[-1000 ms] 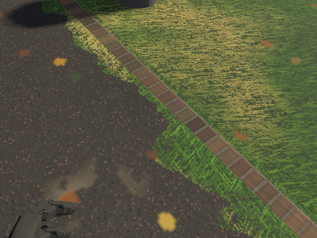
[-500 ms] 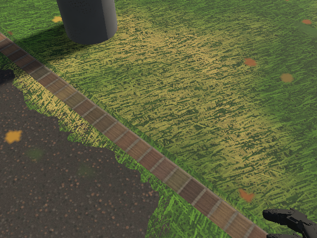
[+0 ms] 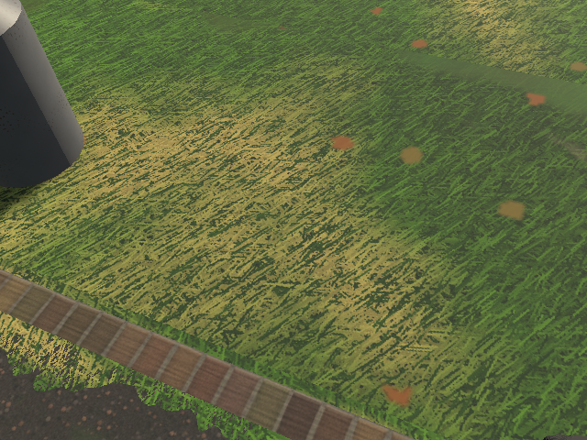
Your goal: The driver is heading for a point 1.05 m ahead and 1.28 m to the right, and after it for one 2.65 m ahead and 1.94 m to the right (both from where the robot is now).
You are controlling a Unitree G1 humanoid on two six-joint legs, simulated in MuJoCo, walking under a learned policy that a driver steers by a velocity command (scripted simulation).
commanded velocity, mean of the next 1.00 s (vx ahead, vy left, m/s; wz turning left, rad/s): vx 0.68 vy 0.00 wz -0.96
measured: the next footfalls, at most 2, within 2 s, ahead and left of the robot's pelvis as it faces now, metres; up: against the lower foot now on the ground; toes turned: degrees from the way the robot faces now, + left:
left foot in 0.44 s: +0.22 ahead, +0.07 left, +0.00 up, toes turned -28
right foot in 0.90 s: +0.43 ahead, -0.34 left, +0.00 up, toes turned -53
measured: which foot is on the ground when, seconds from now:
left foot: down 0.00-0.02, up 0.04-0.42, down 0.44-0.90, up 0.92-1.00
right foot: down 0.00-0.44, up 0.46-0.88, down 0.90-1.00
